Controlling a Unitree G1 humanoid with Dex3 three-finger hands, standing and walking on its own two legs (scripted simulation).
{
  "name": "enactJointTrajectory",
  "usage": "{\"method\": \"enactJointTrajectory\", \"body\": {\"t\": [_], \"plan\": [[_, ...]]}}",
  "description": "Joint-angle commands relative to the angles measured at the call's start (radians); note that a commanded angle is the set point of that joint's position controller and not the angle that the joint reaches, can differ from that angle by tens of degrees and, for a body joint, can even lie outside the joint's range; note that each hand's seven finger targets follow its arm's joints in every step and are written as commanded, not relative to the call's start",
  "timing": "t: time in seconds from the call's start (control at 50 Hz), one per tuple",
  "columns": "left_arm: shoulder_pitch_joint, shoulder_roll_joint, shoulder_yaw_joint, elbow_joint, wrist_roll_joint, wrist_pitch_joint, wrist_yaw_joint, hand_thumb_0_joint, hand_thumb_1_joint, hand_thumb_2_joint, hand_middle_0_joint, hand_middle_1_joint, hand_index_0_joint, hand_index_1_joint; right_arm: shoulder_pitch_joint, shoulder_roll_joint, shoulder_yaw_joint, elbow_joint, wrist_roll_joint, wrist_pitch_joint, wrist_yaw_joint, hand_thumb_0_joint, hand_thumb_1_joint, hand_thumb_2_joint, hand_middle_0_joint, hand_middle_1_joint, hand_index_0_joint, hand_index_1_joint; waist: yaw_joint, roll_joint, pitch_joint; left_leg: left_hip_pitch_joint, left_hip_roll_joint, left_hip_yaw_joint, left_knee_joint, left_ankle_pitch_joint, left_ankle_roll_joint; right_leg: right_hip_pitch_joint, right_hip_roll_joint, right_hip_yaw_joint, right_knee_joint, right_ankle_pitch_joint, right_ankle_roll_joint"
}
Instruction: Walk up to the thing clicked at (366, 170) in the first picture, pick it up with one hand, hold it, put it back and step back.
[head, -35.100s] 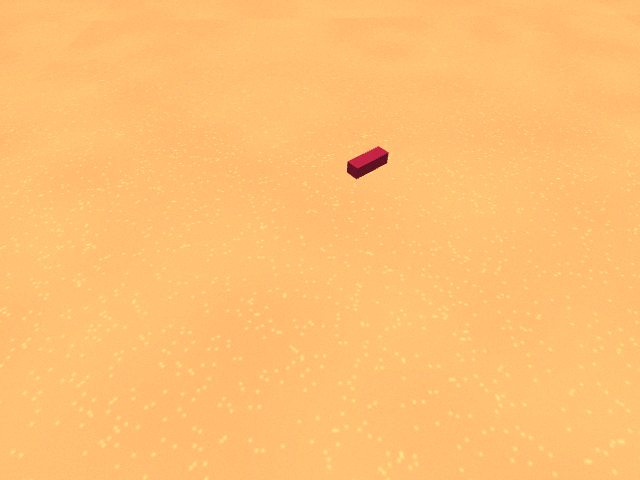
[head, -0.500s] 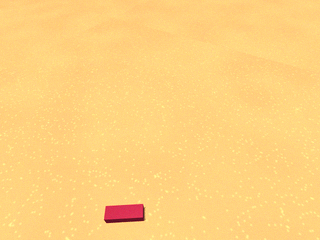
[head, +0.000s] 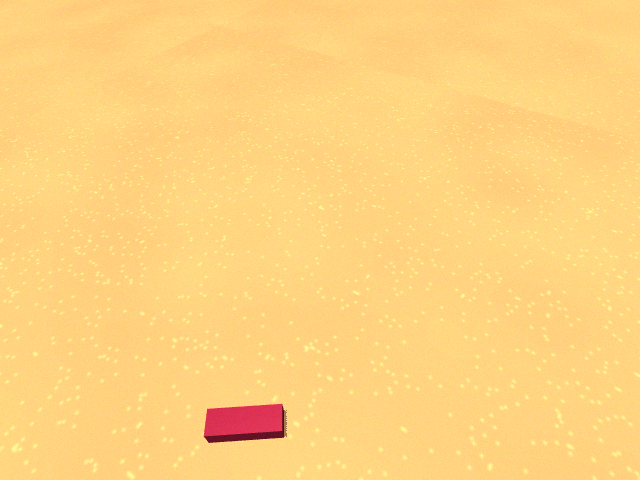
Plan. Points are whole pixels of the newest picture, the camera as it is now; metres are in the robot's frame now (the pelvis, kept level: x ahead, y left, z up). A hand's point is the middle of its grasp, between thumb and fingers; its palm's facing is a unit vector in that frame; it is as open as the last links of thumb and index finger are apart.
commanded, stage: step back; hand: left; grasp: from above
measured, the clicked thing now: (245, 423) +0.42 +0.23 -0.75
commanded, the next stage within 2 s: none
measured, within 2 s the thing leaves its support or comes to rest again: neither
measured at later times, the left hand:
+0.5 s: hand out of the picture +0.06 +0.31 -0.18, palm faces -0.09 -0.93 -0.35, open 7.3 cm
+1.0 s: hand out of the picture -0.06 +0.30 -0.16, palm faces -0.03 -0.92 -0.39, open 7.4 cm
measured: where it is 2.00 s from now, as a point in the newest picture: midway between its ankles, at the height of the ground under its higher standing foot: outside the picture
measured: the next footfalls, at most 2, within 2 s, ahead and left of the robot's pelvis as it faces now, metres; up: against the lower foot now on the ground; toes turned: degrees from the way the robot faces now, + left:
right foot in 0.68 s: -0.11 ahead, -0.08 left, +0.00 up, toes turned -2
left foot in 1.02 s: -0.19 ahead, +0.15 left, +0.00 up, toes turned -3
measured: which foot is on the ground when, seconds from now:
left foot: down 0.00-0.70, up 0.72-1.00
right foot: down 0.00-0.24, up 0.26-0.66, down 0.68-1.00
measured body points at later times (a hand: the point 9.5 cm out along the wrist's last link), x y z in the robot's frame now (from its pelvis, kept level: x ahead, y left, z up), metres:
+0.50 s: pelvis -0.08 +0.06 -0.01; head +0.00 +0.08 +0.43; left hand +0.07 +0.36 -0.15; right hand -0.01 -0.26 -0.12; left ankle -0.06 +0.14 -0.75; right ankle -0.12 -0.09 -0.67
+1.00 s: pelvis -0.20 +0.04 -0.02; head -0.14 +0.04 +0.42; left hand -0.06 +0.34 -0.13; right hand -0.13 -0.29 -0.14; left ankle -0.23 +0.16 -0.73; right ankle -0.15 -0.08 -0.75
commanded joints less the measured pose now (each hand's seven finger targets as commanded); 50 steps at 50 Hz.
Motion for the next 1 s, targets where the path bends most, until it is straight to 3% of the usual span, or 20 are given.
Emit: {"method": "enactJointTrajectory", "body": {"t": [0.0,0.08,0.12,0.16,0.18,0.2,0.22,0.24,0.26,0.32,0.48,0.62,0.66,0.68,0.7,0.72,0.76,0.82,0.92,0.98], "plan": [[-0.019,0.295,0.085,-0.115,-0.013,-0.009,0.021,0.000,0.900,0.900,-0.200,-0.300,-0.200,-0.300,-0.022,-0.223,-0.057,-0.102,0.016,-0.003,-0.013,0.000,-0.900,-0.900,0.200,0.300,0.200,0.300,-0.003,-0.071,-0.085,-0.031,0.014,-0.029,0.202,0.247,0.064,-0.026,-0.177,0.167,0.006,0.489,-0.110],[-0.088,0.324,0.095,-0.204,0.018,0.007,0.024,0.000,0.900,0.900,-0.200,-0.300,-0.200,-0.300,0.030,-0.215,-0.078,-0.144,0.006,0.027,-0.008,0.000,-0.900,-0.900,0.200,0.300,0.200,0.300,-0.010,-0.202,-0.137,-0.117,-0.089,-0.044,0.502,-0.294,0.074,-0.084,-0.326,0.280,0.000,0.450,-0.250],[-0.122,0.310,0.092,-0.242,0.032,0.013,0.025,0.000,0.900,0.900,-0.200,-0.300,-0.200,-0.300,0.066,-0.212,-0.082,-0.165,0.011,0.029,-0.002,0.000,-0.900,-0.900,0.200,0.300,0.200,0.300,-0.024,-0.215,-0.139,-0.137,-0.077,-0.081,0.507,-0.314,0.086,-0.091,-0.305,0.240,0.061,0.471,-0.248],[-0.131,0.286,0.082,-0.262,0.030,0.023,0.029,0.000,0.900,0.900,-0.200,-0.300,-0.200,-0.300,0.097,-0.211,-0.085,-0.175,0.008,0.020,-0.005,0.000,-0.900,-0.900,0.200,0.300,0.200,0.300,-0.037,-0.183,-0.147,-0.141,-0.070,-0.044,0.302,-0.147,0.074,-0.047,-0.231,0.177,0.152,0.440,-0.180],[-0.125,0.282,0.079,-0.264,0.020,0.033,0.026,0.000,0.900,0.900,-0.200,-0.300,-0.200,-0.300,0.109,-0.215,-0.089,-0.174,-0.003,0.010,-0.008,0.000,-0.900,-0.900,0.200,0.300,0.200,0.300,-0.043,-0.131,-0.138,-0.108,-0.054,-0.037,0.138,0.066,0.068,-0.062,-0.184,0.146,0.213,0.371,-0.136],[-0.114,0.251,0.073,-0.278,0.007,0.042,0.023,0.000,0.900,0.900,-0.200,-0.300,-0.200,-0.300,0.094,-0.251,-0.099,-0.182,-0.020,0.005,-0.011,0.000,-0.900,-0.900,0.200,0.300,0.200,0.300,-0.033,-0.005,-0.127,-0.065,0.037,-0.143,0.054,0.269,0.092,-0.127,-0.092,0.110,0.315,0.224,-0.086],[-0.092,0.203,0.064,-0.296,-0.002,0.048,0.026,0.000,0.900,0.900,-0.200,-0.300,-0.200,-0.300,0.094,-0.319,-0.116,-0.199,-0.039,-0.004,-0.013,0.000,-0.900,-0.900,0.200,0.300,0.200,0.300,-0.018,0.162,-0.126,0.022,0.199,-0.357,0.016,0.517,0.140,-0.277,0.050,0.093,0.463,-0.156,-0.049],[-0.081,0.214,0.069,-0.294,0.006,0.052,0.037,0.000,0.900,0.900,-0.200,-0.300,-0.200,-0.300,0.087,-0.365,-0.123,-0.211,-0.027,-0.008,-0.014,0.000,-0.900,-0.900,0.200,0.300,0.200,0.300,-0.023,0.155,-0.128,0.025,0.279,-0.384,0.068,0.743,0.229,-0.313,0.111,0.142,0.597,-0.435,-0.033],[-0.073,0.221,0.070,-0.288,0.013,0.053,0.046,0.000,0.900,0.900,-0.200,-0.300,-0.200,-0.300,0.069,-0.386,-0.131,-0.237,-0.025,-0.008,-0.017,0.000,-0.900,-0.900,0.200,0.300,0.200,0.300,-0.041,0.205,-0.139,0.002,0.336,-0.463,0.041,0.708,0.279,-0.323,0.115,0.198,0.706,-0.476,-0.029],[-0.012,0.234,0.074,-0.267,0.000,0.053,0.044,0.000,0.900,0.900,-0.200,-0.300,-0.200,-0.300,-0.028,-0.298,-0.106,-0.272,-0.026,-0.013,-0.038,0.000,-0.900,-0.900,0.200,0.300,0.200,0.300,0.016,0.136,-0.098,0.020,0.208,-0.258,0.128,0.723,0.243,-0.389,0.111,0.218,0.841,-0.346,-0.017],[-0.022,0.229,0.099,-0.339,0.015,0.043,0.023,0.000,0.900,0.900,-0.200,-0.300,-0.200,-0.300,0.100,-0.288,-0.106,-0.301,-0.015,-0.013,-0.048,0.000,-0.900,-0.900,0.200,0.300,0.200,0.300,-0.051,0.124,-0.112,0.145,0.205,-0.253,0.164,0.655,0.267,-0.349,0.073,0.136,0.608,-0.321,0.026],[0.111,0.217,0.110,-0.304,0.027,0.032,0.010,0.000,0.900,0.900,-0.200,-0.300,-0.200,-0.300,0.022,-0.316,-0.105,-0.341,-0.012,-0.001,-0.036,0.000,-0.900,-0.900,0.200,0.300,0.200,0.300,0.011,0.135,-0.160,-0.043,0.202,-0.249,0.192,0.374,0.223,-0.074,0.022,0.025,0.181,-0.156,-0.022],[0.162,0.255,0.122,-0.292,0.040,0.022,0.011,0.000,0.900,0.900,-0.200,-0.300,-0.200,-0.300,0.005,-0.286,-0.092,-0.344,-0.001,0.005,-0.030,0.000,-0.900,-0.900,0.200,0.300,0.200,0.300,0.035,0.040,-0.152,-0.228,0.129,-0.201,0.255,0.181,0.136,0.059,-0.053,0.139,0.079,0.017,-0.069],[0.126,0.333,0.141,-0.318,0.035,0.020,0.008,0.000,0.900,0.900,-0.200,-0.300,-0.200,-0.300,-0.011,-0.238,-0.082,-0.356,0.009,0.005,-0.027,0.000,-0.900,-0.900,0.200,0.300,0.200,0.300,0.037,-0.156,-0.104,-0.350,-0.056,-0.113,0.412,-0.069,0.062,0.020,-0.212,0.374,0.010,0.086,-0.177],[0.063,0.394,0.149,-0.347,0.034,0.021,0.005,0.000,0.900,0.900,-0.200,-0.300,-0.200,-0.300,-0.028,-0.232,-0.089,-0.350,0.005,0.014,-0.040,0.000,-0.900,-0.900,0.200,0.300,0.200,0.300,0.055,-0.289,-0.049,-0.327,-0.152,-0.073,0.671,-0.419,0.040,-0.160,-0.388,0.526,-0.067,0.143,-0.322],[0.015,0.361,0.143,-0.380,0.037,0.014,0.007,0.000,0.900,0.900,-0.200,-0.300,-0.200,-0.300,0.009,-0.254,-0.093,-0.332,0.001,0.019,-0.040,0.000,-0.900,-0.900,0.200,0.300,0.200,0.300,0.027,-0.222,-0.018,-0.306,-0.140,-0.160,0.800,-0.422,0.038,-0.209,-0.388,0.522,-0.056,0.192,-0.320],[-0.044,0.281,0.120,-0.394,0.024,0.014,0.018,0.000,0.900,0.900,-0.200,-0.300,-0.200,-0.300,0.070,-0.246,-0.084,-0.301,0.014,0.017,-0.037,0.000,-0.900,-0.900,0.200,0.300,0.200,0.300,-0.012,-0.130,-0.005,-0.325,-0.168,-0.182,0.844,-0.313,0.038,-0.165,-0.250,0.301,0.008,0.312,-0.242],[-0.022,0.261,0.120,-0.414,0.032,0.019,0.022,0.000,0.900,0.900,-0.200,-0.300,-0.200,-0.300,0.114,-0.251,-0.075,-0.292,0.011,0.006,-0.042,0.000,-0.900,-0.900,0.200,0.300,0.200,0.300,0.009,-0.144,-0.054,-0.351,-0.169,-0.143,0.799,-0.300,0.011,-0.045,-0.207,0.221,0.078,0.375,-0.228],[0.055,0.267,0.117,-0.425,0.036,0.031,0.027,0.000,0.900,0.900,-0.200,-0.300,-0.200,-0.300,0.097,-0.223,-0.073,-0.323,-0.003,-0.003,-0.038,0.000,-0.900,-0.900,0.200,0.300,0.200,0.300,0.044,-0.200,-0.122,-0.320,-0.093,-0.074,0.395,-0.304,0.024,0.131,-0.232,0.228,0.152,0.444,-0.213],[0.023,0.278,0.110,-0.438,0.020,0.047,0.015,0.000,0.900,0.900,-0.200,-0.300,-0.200,-0.300,0.178,-0.216,-0.087,-0.291,-0.015,-0.016,-0.032,0.000,-0.900,-0.900,0.200,0.300,0.200,0.300,-0.008,-0.150,-0.148,-0.125,-0.075,-0.026,0.021,0.037,0.048,0.049,-0.181,0.174,0.252,0.336,-0.140]]}}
